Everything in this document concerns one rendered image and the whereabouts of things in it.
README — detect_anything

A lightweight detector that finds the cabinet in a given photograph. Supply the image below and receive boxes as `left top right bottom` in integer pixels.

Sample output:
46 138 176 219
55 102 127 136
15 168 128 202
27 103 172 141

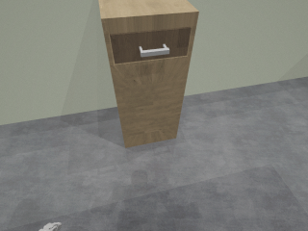
98 0 199 148

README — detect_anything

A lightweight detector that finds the handle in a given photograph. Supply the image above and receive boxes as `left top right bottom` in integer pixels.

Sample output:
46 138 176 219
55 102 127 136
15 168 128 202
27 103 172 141
139 44 170 57

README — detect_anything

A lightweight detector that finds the drawer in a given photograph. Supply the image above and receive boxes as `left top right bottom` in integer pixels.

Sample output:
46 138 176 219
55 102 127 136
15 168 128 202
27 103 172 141
110 27 192 64

